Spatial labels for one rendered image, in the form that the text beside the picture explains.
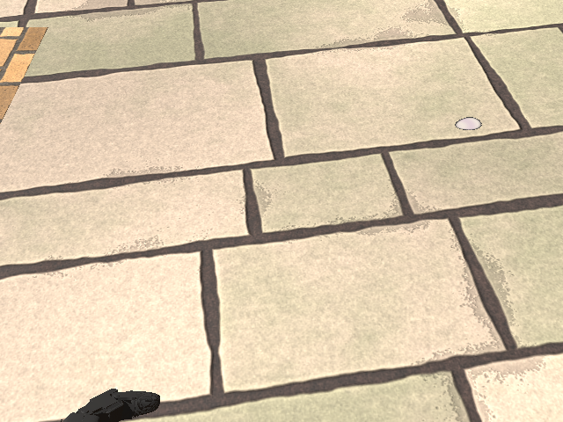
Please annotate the left robot hand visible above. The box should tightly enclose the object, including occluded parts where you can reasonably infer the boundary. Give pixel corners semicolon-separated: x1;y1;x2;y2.
61;389;160;422

